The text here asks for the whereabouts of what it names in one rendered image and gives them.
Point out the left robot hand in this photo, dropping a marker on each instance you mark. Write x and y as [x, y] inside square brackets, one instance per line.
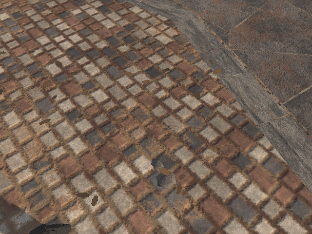
[59, 228]

